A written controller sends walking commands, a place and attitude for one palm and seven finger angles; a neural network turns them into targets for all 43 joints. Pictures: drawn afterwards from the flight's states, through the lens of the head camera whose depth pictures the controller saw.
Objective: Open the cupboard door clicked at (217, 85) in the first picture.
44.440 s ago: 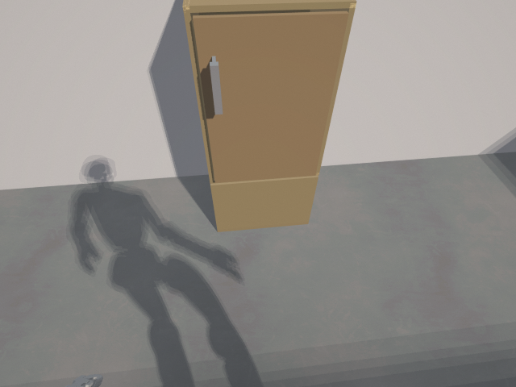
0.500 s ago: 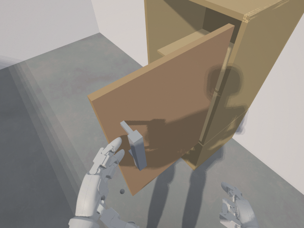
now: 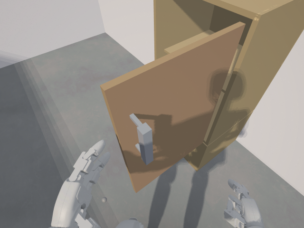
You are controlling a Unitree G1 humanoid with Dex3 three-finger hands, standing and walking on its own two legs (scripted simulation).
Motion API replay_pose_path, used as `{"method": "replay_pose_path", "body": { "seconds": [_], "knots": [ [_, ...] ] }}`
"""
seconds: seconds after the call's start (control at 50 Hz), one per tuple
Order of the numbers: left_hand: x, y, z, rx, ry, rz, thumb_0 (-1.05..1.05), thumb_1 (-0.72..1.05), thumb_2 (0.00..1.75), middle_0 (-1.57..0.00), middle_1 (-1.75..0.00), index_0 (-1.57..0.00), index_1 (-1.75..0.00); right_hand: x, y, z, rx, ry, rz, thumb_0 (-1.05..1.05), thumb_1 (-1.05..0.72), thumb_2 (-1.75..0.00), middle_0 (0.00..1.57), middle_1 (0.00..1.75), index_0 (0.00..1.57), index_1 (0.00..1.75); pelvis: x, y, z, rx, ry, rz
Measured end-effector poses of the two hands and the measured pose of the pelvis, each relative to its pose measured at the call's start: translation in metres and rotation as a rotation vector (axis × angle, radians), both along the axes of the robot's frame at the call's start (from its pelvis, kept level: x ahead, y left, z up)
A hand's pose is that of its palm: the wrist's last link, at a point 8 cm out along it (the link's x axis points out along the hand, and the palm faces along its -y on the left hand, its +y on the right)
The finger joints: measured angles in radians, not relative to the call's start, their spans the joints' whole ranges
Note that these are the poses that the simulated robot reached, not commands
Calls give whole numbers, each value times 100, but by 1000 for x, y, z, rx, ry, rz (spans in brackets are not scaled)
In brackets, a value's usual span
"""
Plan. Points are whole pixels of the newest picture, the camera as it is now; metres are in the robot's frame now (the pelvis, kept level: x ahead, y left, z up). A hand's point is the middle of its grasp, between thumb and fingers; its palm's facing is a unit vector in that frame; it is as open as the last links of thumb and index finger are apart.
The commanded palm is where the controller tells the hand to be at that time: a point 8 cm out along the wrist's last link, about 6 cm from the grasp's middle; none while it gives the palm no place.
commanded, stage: draw the hand back to the body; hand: left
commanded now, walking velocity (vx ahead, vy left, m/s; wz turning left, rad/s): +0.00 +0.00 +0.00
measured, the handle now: (141, 140) +0.31 +0.05 +0.08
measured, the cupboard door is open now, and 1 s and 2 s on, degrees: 90 90 90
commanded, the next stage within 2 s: step back with the hand held close in 1.46 s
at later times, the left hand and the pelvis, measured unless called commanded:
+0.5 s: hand (55, 183) +0.18 +0.19 +0.14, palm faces +0.08 -0.97 -0.21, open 15.6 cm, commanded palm +0.15 +0.25 +0.17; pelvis +0.01 +0.02 +0.04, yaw -1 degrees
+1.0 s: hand (3, 144) +0.23 +0.27 +0.20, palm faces +0.35 -0.85 -0.40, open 10.1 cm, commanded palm +0.18 +0.32 +0.23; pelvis +0.04 +0.03 +0.07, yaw -1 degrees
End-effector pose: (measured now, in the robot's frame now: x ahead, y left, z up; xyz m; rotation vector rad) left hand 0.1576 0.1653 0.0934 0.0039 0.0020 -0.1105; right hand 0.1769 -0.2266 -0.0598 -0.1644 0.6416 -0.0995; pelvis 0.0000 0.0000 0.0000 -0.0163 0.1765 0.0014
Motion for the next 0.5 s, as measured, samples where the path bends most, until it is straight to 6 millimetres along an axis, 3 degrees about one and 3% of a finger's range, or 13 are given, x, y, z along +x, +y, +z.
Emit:
{"method": "replay_pose_path", "body": {
  "seconds": [0.18, 0.4, 0.5],
  "knots": [
    [0, 22, 25, 33, -11, 33, -1, -50, 30, -15, -30, -15, -30, -6, 20, 14, 32, -22, -1, 1, -90, -90, 20, 30, 20, 30, 1, 8, 13, -8, -46, -4],
    [4, 57, 49, 60, -18, 51, -1, -47, 32, -15, -30, -15, -30, 0, 22, 34, -7, -59, 12, 1, -90, -90, 20, 30, 20, 30, 7, 17, 26, -19, -88, 4],
    [1, 76, 62, 214, 34, 196, -1, -37, 36, -15, -30, -16, -30, 5, 25, 43, -36, -38, -8, 1, -90, -90, 20, 30, 20, 30, 12, 21, 39, -18, -122, -8]
  ]
}}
